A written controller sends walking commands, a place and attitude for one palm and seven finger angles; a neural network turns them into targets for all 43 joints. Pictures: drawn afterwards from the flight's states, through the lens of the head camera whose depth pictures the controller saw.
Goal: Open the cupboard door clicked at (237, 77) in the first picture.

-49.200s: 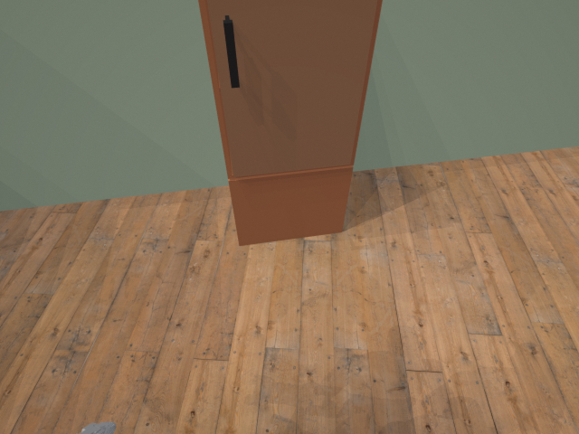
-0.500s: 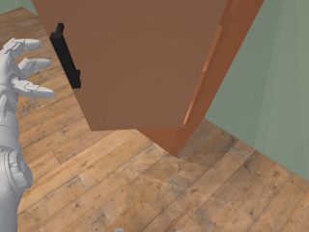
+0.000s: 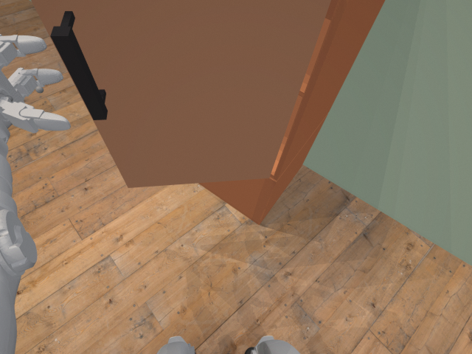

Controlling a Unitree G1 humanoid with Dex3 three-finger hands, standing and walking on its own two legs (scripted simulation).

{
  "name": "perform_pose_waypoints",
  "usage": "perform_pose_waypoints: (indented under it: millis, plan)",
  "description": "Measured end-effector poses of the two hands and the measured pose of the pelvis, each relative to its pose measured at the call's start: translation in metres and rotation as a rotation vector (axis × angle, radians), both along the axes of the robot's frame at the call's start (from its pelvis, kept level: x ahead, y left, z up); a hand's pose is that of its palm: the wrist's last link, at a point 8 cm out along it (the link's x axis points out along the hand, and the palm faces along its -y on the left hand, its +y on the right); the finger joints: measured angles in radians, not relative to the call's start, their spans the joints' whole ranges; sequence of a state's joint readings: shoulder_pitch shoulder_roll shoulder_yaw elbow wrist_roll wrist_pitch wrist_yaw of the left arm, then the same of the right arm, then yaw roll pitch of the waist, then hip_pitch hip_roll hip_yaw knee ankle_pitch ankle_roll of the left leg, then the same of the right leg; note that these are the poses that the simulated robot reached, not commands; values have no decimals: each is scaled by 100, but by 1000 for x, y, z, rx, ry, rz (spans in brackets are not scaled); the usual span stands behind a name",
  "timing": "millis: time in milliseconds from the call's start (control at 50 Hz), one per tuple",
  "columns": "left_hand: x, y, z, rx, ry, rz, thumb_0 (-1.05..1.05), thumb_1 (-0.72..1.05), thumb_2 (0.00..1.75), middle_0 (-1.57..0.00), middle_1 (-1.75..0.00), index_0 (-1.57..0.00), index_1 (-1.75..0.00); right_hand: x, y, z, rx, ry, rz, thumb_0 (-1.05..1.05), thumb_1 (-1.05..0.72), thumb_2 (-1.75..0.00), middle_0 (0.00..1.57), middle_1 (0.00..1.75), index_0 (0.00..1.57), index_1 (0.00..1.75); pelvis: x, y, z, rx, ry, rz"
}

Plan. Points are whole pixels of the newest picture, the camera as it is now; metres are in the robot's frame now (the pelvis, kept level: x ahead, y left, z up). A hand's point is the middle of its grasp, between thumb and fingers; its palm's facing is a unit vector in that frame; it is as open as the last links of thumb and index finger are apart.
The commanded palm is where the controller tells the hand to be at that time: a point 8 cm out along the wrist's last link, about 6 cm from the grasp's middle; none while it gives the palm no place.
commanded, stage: slide the fingers in behind the handle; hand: left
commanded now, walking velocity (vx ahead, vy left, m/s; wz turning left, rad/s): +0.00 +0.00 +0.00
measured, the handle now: (85, 70) +0.55 +0.21 +0.13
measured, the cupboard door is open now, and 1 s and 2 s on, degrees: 43 43 43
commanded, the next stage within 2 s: close the thumb around the handle in 1.58 s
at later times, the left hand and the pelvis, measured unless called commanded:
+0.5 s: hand (64, 89) +0.50 +0.23 +0.14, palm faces +0.02 -1.00 +0.01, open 14.0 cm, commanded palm +0.48 +0.27 +0.13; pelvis +0.01 +0.01 +0.00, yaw +0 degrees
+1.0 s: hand (90, 87) +0.51 +0.19 +0.14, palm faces +0.03 -1.00 +0.00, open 14.0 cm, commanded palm +0.48 +0.24 +0.13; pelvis +0.01 -0.01 +0.00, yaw +0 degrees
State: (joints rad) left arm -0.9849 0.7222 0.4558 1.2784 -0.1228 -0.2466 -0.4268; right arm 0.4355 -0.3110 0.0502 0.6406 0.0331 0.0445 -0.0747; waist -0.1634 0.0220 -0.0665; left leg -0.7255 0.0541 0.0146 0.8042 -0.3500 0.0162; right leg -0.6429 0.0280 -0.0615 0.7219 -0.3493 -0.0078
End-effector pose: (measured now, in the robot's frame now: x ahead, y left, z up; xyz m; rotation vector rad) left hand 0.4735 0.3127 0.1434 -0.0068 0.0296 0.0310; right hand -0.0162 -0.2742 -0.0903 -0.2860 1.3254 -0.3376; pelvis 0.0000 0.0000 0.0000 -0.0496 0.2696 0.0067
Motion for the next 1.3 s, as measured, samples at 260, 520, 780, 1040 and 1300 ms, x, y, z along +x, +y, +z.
perform_pose_waypoints:
  millis: [260,520,780,1040,1300]
  plan:
    - [9,-10,-7,-7,-18,-12,-1,-50,30,-30,-120,-30,-120,-5,10,1,21,23,-28,0,-91,-89,20,30,20,30,8,4,1,-2,10,-12]
    - [7,-32,-6,-5,-23,-6,-1,-50,30,-30,-120,-30,-120,40,17,-7,64,-84,25,0,-91,-89,20,30,20,30,13,6,1,3,-12,-4]
    - [7,-54,-8,-1,-17,10,-1,-50,30,-30,-120,-30,-120,45,10,-10,71,-112,43,0,-91,-89,20,30,20,30,8,-2,0,11,-19,1]
    - [11,-72,-5,0,-34,-4,-1,-50,30,-30,-120,-30,-120,9,-2,-9,60,-30,-4,0,-91,-89,20,30,20,30,6,-8,1,14,-17,-3]
    - [7,-78,-6,2,-25,12,-1,-50,30,-29,-120,-30,-120,15,1,-10,77,-67,-6,0,-91,-89,20,30,20,30,6,-9,3,18,-27,-8]
